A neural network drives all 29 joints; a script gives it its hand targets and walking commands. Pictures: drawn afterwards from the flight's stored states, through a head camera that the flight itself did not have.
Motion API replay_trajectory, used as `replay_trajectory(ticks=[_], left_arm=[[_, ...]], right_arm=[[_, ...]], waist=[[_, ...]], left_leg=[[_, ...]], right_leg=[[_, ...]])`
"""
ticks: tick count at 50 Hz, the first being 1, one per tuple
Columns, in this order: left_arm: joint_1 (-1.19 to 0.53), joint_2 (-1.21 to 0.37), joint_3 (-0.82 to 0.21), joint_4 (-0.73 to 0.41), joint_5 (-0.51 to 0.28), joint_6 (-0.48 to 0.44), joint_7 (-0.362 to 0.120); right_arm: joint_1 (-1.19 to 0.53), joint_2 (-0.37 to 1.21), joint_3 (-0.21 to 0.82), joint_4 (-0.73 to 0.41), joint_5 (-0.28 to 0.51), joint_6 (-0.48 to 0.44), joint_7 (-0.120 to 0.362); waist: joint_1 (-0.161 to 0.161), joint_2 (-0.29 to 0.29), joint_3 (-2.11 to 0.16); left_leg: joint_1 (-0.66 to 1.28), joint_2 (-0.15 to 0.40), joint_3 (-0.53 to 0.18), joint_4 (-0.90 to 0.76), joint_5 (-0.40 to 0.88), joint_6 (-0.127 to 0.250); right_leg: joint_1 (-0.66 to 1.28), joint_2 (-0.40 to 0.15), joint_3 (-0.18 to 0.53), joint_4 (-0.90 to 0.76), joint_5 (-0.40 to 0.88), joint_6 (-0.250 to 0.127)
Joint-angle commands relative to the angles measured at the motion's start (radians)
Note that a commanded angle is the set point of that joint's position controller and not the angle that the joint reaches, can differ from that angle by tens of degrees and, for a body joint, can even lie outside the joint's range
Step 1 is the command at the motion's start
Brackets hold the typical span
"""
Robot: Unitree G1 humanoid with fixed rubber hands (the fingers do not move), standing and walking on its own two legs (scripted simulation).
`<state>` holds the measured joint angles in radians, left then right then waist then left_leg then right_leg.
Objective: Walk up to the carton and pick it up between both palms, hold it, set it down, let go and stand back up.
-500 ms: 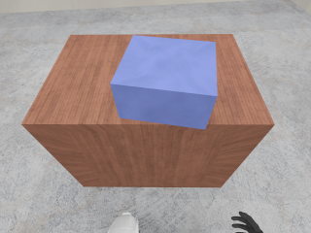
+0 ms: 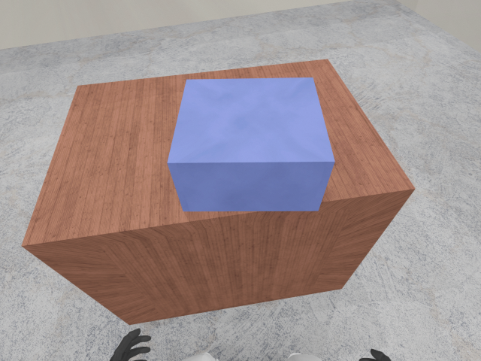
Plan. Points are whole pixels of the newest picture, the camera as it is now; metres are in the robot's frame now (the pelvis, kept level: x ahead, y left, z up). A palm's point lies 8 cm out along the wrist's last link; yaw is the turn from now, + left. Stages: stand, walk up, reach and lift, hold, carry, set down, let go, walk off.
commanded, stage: walk up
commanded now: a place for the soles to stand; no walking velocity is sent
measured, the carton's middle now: (249, 142) +0.56 +0.00 +0.01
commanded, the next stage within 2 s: none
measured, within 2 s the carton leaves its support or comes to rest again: neither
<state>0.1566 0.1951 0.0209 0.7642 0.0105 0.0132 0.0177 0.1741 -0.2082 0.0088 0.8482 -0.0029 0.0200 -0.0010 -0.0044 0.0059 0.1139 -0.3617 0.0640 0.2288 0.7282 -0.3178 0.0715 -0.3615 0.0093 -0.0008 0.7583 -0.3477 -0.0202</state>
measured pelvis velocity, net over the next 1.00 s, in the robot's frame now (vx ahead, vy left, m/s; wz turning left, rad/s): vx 0.06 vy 0.02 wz -0.20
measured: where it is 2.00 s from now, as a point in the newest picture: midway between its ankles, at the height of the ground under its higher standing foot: outside the picture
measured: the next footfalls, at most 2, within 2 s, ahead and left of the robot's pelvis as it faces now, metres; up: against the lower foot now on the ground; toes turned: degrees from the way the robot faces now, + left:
none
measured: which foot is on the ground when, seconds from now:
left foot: down 0.00-1.00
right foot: down 0.00-1.00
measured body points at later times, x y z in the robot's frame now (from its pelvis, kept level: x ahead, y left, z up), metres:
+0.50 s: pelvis -0.01 -0.01 +0.01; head +0.01 -0.02 +0.46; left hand +0.07 +0.23 -0.12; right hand +0.06 -0.26 -0.13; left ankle +0.06 +0.08 -0.71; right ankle +0.04 -0.11 -0.71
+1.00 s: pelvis +0.06 +0.02 +0.02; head +0.06 +0.02 +0.47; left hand +0.14 +0.25 -0.13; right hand +0.00 -0.21 -0.13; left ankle +0.05 +0.08 -0.71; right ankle +0.08 -0.09 -0.71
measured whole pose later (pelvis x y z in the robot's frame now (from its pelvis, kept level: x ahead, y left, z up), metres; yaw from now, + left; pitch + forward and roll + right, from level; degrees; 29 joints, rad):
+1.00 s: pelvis +0.06 +0.02 +0.02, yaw -11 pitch -2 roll +2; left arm 0.34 0.20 0.00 0.92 0.04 -0.01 0.03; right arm 0.39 -0.22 0.01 0.95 -0.02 0.01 -0.01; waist -0.02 -0.03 0.03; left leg -0.18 -0.05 0.24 0.52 -0.33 0.09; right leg -0.36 -0.02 0.02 0.70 -0.35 -0.04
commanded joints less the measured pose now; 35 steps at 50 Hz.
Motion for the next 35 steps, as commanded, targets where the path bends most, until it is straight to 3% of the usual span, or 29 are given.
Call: replay_trajectory(ticks=[1,11,21,25,27,28,29,31,33,35], left_arm=[[0.040,0.094,0.020,-0.062,0.005,-0.035,-0.001],[0.055,0.132,0.015,-0.010,-0.005,-0.045,-0.004],[0.076,0.166,0.018,0.021,-0.020,-0.046,0.000],[0.074,0.159,0.014,0.028,-0.017,-0.039,-0.001],[0.073,0.133,0.006,0.022,-0.010,-0.041,-0.003],[0.224,0.136,0.008,0.033,0.015,-0.046,-0.002],[0.246,0.161,0.021,0.038,0.010,-0.040,-0.002],[0.245,0.196,0.027,0.046,0.004,-0.035,0.007],[0.244,0.217,0.035,0.060,0.005,-0.039,0.023],[0.225,0.223,0.045,0.057,0.011,-0.042,0.029]], right_arm=[[-0.057,-0.161,-0.038,-0.094,0.002,-0.020,-0.005],[-0.043,-0.164,-0.026,-0.061,0.002,0.006,-0.004],[-0.009,-0.152,-0.021,-0.028,-0.003,0.014,-0.001],[0.017,-0.156,-0.022,-0.014,-0.005,0.002,-0.003],[0.028,-0.163,-0.028,-0.009,-0.006,-0.005,-0.007],[0.098,-0.175,-0.023,0.003,-0.041,-0.003,0.006],[0.088,-0.176,-0.027,-0.003,-0.043,0.003,0.010],[0.087,-0.160,-0.026,-0.016,-0.037,0.004,0.020],[0.094,-0.141,-0.026,-0.020,-0.039,0.000,0.027],[0.137,-0.140,-0.026,-0.018,-0.045,-0.013,0.027]], waist=[[0.023,0.080,-0.141],[0.009,0.035,-0.124],[-0.015,-0.076,-0.110],[-0.017,-0.082,-0.111],[-0.004,-0.066,-0.132],[0.015,-0.015,-0.182],[0.027,-0.040,-0.115],[0.028,-0.090,-0.049],[0.024,-0.132,-0.006],[0.010,-0.155,-0.061]], left_leg=[[0.005,0.237,-0.267,-0.380,0.040,0.054],[0.086,0.214,-0.189,-0.397,-0.213,0.027],[0.242,0.103,-0.159,-0.239,-0.144,-0.001],[0.245,0.114,-0.179,-0.259,-0.141,0.002],[0.219,0.124,-0.206,-0.303,-0.157,0.014],[0.173,0.104,-0.164,-0.299,-0.450,0.005],[0.118,0.084,-0.172,-0.288,-0.534,-0.015],[0.051,0.038,-0.179,-0.209,-0.428,-0.042],[0.013,-0.023,-0.174,-0.110,-0.185,-0.041],[-0.014,-0.021,-0.185,-0.092,-0.116,-0.039]], right_leg=[[0.090,-0.044,0.081,-0.092,0.093,-0.037],[0.005,-0.043,0.133,-0.183,0.075,-0.045],[-0.201,-0.096,0.306,-0.365,-0.093,-0.081],[-0.203,-0.081,0.285,-0.362,-0.080,-0.075],[-0.145,-0.064,0.257,-0.313,-0.002,-0.064],[-0.070,-0.072,0.324,-0.331,-0.300,-0.090],[-0.107,-0.087,0.375,-0.371,-0.448,-0.106],[-0.137,-0.130,0.501,-0.455,-0.540,-0.138],[-0.112,-0.187,0.600,-0.488,-0.441,-0.173],[-0.016,-0.220,0.589,-0.463,-0.353,-0.175]])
